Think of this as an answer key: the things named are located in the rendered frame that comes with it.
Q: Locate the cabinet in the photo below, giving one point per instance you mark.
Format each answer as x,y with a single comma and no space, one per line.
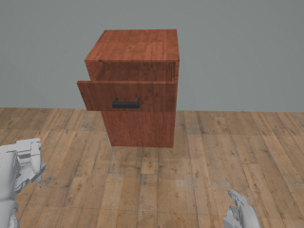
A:
137,128

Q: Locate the robot left hand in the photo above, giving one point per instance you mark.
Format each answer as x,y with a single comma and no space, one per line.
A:
29,159

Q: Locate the robot left forearm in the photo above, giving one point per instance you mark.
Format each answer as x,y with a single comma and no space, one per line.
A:
8,209

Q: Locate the handle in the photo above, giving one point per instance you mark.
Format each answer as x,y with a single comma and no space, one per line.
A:
116,104

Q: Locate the drawer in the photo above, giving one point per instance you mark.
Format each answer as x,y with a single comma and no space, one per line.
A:
152,82

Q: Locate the robot right hand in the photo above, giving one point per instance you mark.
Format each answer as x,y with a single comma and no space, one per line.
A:
245,215

